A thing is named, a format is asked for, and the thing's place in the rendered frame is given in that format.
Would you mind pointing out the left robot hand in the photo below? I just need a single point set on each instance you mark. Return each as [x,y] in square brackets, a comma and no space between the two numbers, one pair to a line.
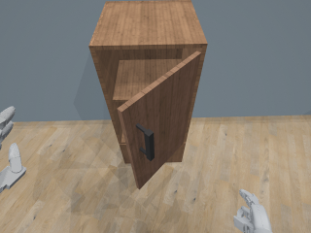
[11,174]

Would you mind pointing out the cupboard door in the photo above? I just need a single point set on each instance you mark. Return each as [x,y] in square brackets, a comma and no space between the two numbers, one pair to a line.
[164,108]

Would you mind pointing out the right robot hand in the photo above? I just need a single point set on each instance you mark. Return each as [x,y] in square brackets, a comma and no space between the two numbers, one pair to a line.
[248,220]

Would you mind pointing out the handle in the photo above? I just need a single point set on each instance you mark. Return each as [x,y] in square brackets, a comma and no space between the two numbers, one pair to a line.
[149,142]

